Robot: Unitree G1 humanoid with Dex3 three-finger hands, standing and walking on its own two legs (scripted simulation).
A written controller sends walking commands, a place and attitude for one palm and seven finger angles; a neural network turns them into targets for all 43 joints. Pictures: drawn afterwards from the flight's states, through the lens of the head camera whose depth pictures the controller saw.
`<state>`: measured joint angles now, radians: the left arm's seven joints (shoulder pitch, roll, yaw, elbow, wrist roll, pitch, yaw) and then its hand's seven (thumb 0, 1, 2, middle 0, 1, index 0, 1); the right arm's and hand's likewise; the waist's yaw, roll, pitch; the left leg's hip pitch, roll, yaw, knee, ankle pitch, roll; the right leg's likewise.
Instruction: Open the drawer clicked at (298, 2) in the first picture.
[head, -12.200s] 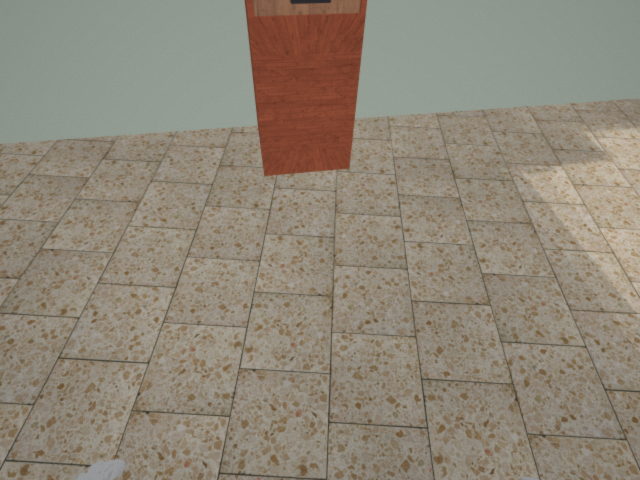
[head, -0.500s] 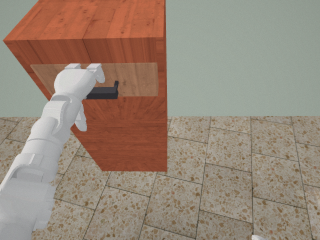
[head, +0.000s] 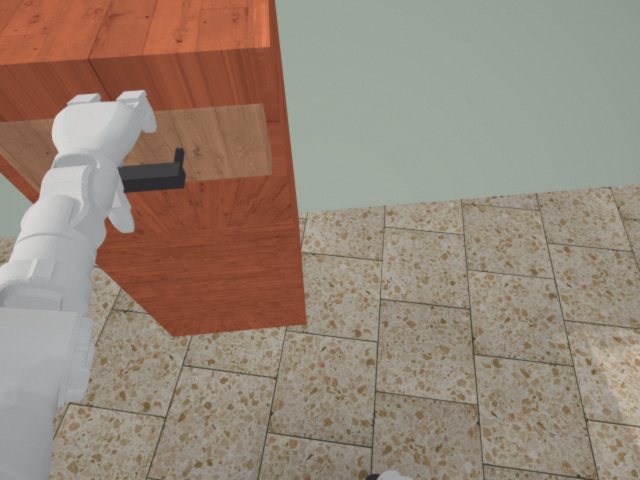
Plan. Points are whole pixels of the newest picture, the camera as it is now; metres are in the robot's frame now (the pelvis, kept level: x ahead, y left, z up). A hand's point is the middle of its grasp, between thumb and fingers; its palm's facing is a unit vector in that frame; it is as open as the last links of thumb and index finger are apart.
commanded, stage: move the hooked fingers above the handle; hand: left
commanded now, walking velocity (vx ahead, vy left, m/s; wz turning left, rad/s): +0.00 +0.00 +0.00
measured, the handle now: (136, 167) +0.55 +0.25 +0.04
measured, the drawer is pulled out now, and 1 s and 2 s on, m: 0.00 0.00 0.00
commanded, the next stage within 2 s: lower the fingers behind the handle in 0.54 s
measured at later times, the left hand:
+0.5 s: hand (109, 168) +0.49 +0.25 +0.10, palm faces -0.05 +0.00 -1.00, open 13.8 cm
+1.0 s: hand (116, 181) +0.49 +0.25 +0.07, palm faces -0.06 -0.01 -1.00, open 13.8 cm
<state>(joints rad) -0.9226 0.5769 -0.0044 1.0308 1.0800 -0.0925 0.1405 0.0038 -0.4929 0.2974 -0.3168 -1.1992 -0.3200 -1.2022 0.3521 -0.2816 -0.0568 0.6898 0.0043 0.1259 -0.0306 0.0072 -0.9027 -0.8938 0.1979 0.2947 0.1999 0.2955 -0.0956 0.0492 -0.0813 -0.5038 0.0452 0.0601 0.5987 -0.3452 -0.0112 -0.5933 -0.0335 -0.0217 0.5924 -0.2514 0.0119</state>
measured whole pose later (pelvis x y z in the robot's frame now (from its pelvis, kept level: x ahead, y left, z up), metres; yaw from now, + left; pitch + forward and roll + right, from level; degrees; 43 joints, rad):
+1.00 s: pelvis +0.01 +0.01 +0.00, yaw +0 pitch +16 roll +0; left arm -0.86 0.57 0.01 1.00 1.08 -0.14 0.16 0.00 -0.49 0.30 -0.32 -1.20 -0.32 -1.20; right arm 0.36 -0.27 -0.06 0.69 -0.01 0.13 -0.02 0.01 -0.90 -0.89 0.20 0.29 0.20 0.30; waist -0.08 0.05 -0.10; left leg -0.54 0.04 0.05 0.63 -0.37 0.00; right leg -0.62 -0.03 -0.02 0.61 -0.27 0.02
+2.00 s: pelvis -0.01 +0.02 -0.02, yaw +0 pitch +20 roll -1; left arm -0.90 0.56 0.01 1.12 1.11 -0.10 0.28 0.00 -0.49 0.30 -0.31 -1.20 -0.32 -1.20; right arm 0.37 -0.26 -0.05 0.73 -0.03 0.10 0.00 0.01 -0.90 -0.89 0.20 0.29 0.20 0.30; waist -0.13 0.05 -0.12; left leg -0.73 0.04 0.05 0.80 -0.42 0.01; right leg -0.79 -0.04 -0.02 0.73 -0.29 0.03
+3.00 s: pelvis +0.00 +0.01 -0.02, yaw +0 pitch +20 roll -1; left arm -0.88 0.57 0.01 1.09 1.10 -0.12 0.27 0.00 0.63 0.78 -0.35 -1.33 -0.38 -1.34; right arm 0.36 -0.27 -0.05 0.72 -0.03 0.10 -0.01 0.00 -0.90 -0.89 0.20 0.29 0.20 0.30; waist -0.11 0.05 -0.12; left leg -0.71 0.05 0.04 0.78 -0.42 0.01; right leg -0.77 -0.04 -0.02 0.72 -0.30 0.03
